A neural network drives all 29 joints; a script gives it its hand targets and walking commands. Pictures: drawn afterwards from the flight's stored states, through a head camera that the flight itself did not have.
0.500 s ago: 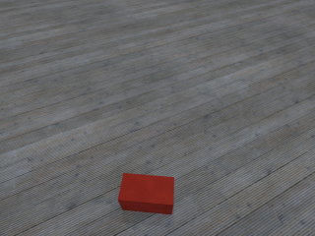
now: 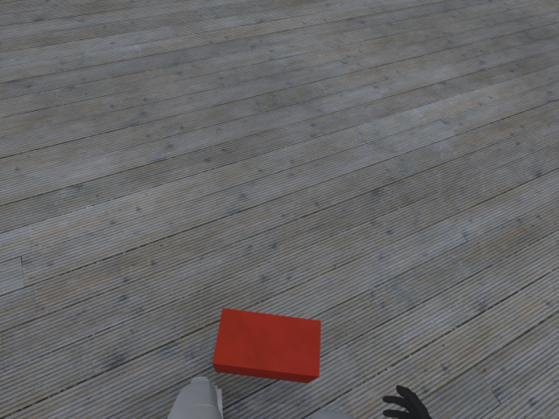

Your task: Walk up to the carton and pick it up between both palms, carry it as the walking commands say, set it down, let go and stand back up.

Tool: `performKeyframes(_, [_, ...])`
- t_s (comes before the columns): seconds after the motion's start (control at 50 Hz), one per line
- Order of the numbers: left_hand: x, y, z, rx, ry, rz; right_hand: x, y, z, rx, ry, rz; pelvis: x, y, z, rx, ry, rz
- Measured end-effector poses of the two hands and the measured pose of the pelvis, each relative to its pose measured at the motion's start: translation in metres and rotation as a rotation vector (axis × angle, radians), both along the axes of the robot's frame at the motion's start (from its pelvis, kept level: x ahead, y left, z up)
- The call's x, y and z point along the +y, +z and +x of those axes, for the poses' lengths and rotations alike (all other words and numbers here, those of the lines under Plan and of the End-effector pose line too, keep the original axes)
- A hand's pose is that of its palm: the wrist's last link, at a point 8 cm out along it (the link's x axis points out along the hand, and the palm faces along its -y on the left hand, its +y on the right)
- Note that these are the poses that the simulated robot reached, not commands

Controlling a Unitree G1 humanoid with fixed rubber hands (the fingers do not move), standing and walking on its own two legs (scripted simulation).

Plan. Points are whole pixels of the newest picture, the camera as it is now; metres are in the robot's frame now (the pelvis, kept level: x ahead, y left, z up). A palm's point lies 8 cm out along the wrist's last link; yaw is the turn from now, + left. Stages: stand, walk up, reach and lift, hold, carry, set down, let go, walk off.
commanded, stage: walk up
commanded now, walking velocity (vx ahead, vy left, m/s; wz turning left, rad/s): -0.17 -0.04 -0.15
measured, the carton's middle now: (266, 347) +0.32 -0.01 -0.66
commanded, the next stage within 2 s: none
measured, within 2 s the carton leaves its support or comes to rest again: neither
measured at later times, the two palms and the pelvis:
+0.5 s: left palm out of the picture +0.01 +0.17 -0.10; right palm out of the picture +0.02 -0.31 -0.13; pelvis -0.05 -0.06 +0.02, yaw +0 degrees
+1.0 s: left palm out of the picture -0.15 +0.13 -0.13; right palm out of the picture -0.11 -0.28 -0.12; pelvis -0.10 -0.06 +0.02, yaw +0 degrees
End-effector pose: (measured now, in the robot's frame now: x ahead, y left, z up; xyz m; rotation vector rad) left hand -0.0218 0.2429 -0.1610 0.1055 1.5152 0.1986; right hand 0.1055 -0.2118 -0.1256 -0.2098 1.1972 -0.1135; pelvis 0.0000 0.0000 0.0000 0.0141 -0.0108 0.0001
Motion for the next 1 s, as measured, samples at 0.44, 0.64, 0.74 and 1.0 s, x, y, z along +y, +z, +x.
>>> performKeyframes(0.44, [-0.06, 0.06, 0.036, -0.204, -0.124, 0.1, -0.08, -0.017, -0.07, 0.086, -0.13, 0.07, -0.05, 0.018, -0.042, -0.022, -0.014, 0.054])
performKeyframes(0.64, [-0.081, 0.054, -0.014, -0.23, -0.007, 0.057, -0.098, -0.004, -0.113, 0.147, -0.06, 0.006, -0.058, 0.023, -0.07, -0.006, 0.027, -0.006])
performKeyframes(0.74, [-0.086, 0.036, -0.062, -0.155, 0.026, 0.003, -0.065, 0.001, -0.132, 0.106, -0.042, 0.035, -0.058, 0.021, -0.09, -0.035, 0.018, -0.014])
performKeyframes(1.0, [-0.109, 0.027, -0.124, -0.099, 0.049, -0.069, -0.064, 0.002, -0.216, 0.168, -0.126, 0.056, -0.065, 0.023, -0.098, -0.057, -0.005, 0.001])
